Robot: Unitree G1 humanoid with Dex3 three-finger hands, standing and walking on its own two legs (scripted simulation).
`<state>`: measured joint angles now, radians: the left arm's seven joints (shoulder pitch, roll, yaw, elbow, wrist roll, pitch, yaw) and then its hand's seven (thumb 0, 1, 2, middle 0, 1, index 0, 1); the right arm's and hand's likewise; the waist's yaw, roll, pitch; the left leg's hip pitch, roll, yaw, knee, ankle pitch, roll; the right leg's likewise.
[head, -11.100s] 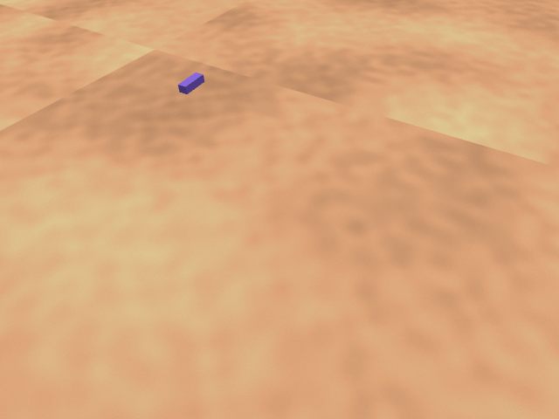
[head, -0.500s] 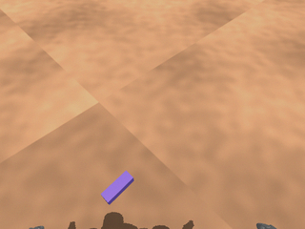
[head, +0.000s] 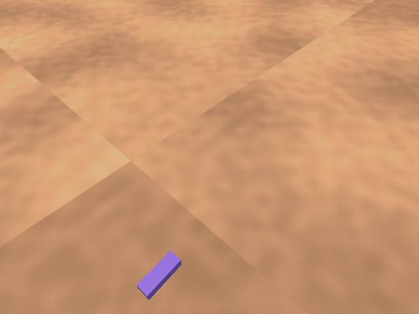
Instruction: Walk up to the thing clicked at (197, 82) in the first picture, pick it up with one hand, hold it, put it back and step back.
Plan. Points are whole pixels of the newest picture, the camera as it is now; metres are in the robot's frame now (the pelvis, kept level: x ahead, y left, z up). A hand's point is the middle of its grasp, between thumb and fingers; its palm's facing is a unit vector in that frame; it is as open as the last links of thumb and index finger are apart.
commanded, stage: walk up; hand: left
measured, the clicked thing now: (160, 274) +0.45 +0.24 -0.75
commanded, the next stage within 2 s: stand in 0.64 s
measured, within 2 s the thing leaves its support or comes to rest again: neither
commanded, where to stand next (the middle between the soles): +0.06 +0.00 m, yaw +0 degrees
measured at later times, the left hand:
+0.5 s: hand out of the picture +0.06 +0.26 -0.16, palm faces -0.03 -0.94 -0.34, open 7.4 cm
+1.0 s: hand out of the picture +0.10 +0.26 -0.15, palm faces -0.04 -0.94 -0.34, open 7.4 cm
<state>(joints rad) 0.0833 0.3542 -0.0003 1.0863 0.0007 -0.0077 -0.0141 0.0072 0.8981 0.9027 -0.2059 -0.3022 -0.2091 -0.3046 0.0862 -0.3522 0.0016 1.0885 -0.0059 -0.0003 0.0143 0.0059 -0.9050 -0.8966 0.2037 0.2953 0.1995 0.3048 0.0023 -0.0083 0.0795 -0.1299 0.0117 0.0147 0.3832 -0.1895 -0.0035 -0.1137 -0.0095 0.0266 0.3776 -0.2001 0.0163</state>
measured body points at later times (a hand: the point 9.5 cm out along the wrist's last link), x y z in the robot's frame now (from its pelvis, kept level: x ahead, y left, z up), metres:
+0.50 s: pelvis +0.00 +0.00 +0.00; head +0.01 +0.00 +0.45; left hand +0.06 +0.31 -0.13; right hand +0.08 -0.29 -0.13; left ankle +0.02 +0.12 -0.75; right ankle +0.01 -0.13 -0.75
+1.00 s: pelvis +0.02 +0.00 +0.00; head +0.03 +0.00 +0.45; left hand +0.10 +0.30 -0.13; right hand +0.10 -0.30 -0.13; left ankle +0.02 +0.12 -0.75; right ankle +0.01 -0.13 -0.75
